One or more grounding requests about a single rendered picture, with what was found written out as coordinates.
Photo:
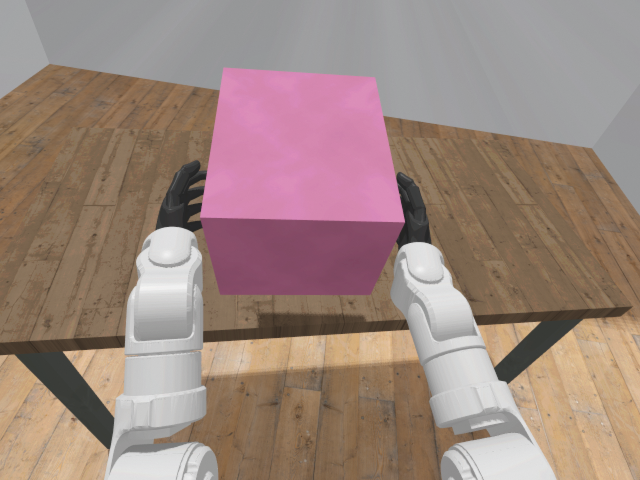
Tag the left robot upper arm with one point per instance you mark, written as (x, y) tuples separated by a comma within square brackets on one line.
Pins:
[(166, 461)]

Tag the right robot forearm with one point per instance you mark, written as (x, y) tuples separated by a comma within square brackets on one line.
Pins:
[(466, 392)]

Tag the left robot forearm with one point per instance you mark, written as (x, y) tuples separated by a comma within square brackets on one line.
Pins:
[(164, 322)]

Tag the robot left hand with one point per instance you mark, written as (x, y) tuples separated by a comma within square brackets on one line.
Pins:
[(174, 210)]

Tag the table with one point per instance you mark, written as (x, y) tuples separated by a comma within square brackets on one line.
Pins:
[(67, 274)]

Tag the right robot upper arm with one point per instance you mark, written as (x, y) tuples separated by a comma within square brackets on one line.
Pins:
[(509, 456)]

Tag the robot right hand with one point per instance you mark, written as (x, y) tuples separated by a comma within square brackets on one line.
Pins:
[(416, 227)]

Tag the carton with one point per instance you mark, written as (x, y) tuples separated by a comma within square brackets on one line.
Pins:
[(301, 196)]

